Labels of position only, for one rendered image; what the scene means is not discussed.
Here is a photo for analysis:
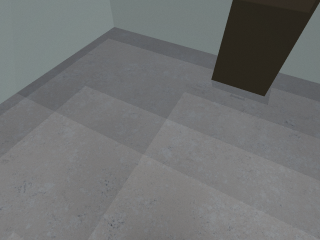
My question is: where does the cabinet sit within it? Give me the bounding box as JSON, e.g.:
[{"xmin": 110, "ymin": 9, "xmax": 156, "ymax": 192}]
[{"xmin": 211, "ymin": 0, "xmax": 320, "ymax": 96}]

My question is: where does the drawer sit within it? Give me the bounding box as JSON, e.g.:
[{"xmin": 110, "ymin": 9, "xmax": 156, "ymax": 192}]
[{"xmin": 244, "ymin": 0, "xmax": 316, "ymax": 12}]

